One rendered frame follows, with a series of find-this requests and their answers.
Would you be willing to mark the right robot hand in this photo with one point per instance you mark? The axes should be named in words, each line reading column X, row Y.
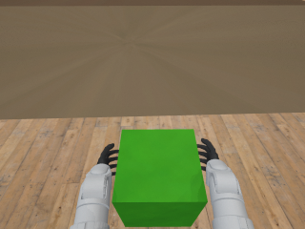
column 211, row 152

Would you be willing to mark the carton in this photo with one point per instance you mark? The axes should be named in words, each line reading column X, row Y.
column 158, row 179

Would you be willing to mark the robot right forearm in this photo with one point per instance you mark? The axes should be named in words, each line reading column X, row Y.
column 229, row 211

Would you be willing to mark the left robot hand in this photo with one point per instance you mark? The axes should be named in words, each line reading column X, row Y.
column 105, row 159

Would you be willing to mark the robot left forearm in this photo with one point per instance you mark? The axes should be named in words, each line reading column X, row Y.
column 93, row 205

